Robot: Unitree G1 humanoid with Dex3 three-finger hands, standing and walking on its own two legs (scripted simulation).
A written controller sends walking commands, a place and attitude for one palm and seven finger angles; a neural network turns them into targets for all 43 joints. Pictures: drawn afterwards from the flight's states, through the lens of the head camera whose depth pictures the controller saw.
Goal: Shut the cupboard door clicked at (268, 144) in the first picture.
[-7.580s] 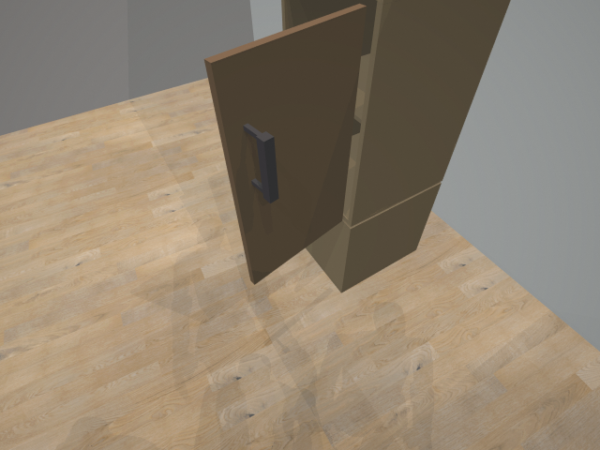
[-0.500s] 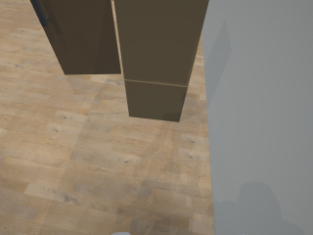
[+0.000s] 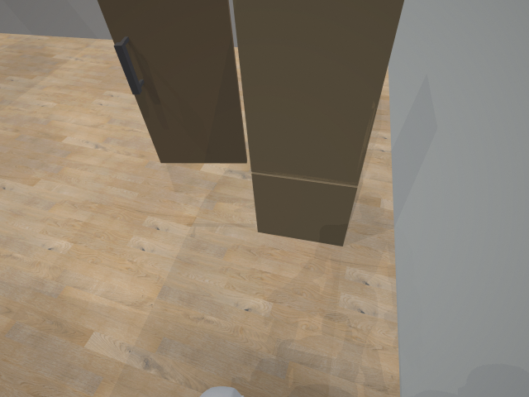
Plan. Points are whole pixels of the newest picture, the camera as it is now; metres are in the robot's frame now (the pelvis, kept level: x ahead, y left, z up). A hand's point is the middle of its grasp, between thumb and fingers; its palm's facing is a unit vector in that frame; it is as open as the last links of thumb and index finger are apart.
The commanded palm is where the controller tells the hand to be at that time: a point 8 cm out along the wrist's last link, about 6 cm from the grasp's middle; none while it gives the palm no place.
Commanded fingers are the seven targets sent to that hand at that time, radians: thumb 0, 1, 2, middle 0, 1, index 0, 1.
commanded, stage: take the last steps up to it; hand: left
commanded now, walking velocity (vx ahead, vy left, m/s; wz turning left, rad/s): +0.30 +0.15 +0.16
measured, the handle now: (131, 66) +0.92 +0.45 +0.06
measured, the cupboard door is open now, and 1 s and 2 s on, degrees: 100 100 100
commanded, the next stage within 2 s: come to a stop and stand still in 1.02 s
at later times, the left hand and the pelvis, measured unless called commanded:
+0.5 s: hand (111, 379) +0.18 +0.31 -0.18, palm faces +0.12 -0.97 -0.22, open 7.4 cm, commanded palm none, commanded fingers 0.00 0.90 0.90 -0.20 -0.30 -0.20 -0.30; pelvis +0.17 +0.12 +0.00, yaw +3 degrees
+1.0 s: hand (141, 276) +0.38 +0.31 -0.16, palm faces +0.09 -0.97 -0.24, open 7.1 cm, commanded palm none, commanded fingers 0.00 0.90 0.90 -0.20 -0.30 -0.20 -0.30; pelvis +0.35 +0.12 +0.01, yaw +2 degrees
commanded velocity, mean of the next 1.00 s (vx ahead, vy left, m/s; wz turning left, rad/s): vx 0.27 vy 0.10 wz -0.01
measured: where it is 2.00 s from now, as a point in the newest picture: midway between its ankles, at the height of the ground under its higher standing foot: (248, 357)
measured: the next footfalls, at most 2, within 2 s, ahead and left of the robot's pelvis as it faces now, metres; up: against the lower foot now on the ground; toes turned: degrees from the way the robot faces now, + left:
left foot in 0.30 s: +0.23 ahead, +0.21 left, +0.00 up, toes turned +12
right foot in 0.76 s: +0.38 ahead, +0.02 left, +0.00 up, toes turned -7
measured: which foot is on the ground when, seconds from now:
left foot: up 0.00-0.28, down 0.30-0.78, up 0.80-1.00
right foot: down 0.00-0.30, up 0.32-0.74, down 0.76-1.00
